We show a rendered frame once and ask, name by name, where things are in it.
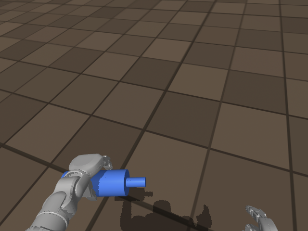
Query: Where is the left robot arm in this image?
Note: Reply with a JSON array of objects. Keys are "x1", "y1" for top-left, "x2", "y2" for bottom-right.
[{"x1": 25, "y1": 169, "x2": 90, "y2": 231}]

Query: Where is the bottle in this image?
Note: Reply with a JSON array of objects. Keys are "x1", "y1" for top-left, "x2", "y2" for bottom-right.
[{"x1": 61, "y1": 169, "x2": 146, "y2": 197}]

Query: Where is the right robot hand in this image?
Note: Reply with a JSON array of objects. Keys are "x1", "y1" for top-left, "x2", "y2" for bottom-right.
[{"x1": 242, "y1": 205, "x2": 278, "y2": 231}]

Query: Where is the left robot hand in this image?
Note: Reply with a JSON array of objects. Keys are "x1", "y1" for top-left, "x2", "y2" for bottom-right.
[{"x1": 69, "y1": 154, "x2": 113, "y2": 201}]

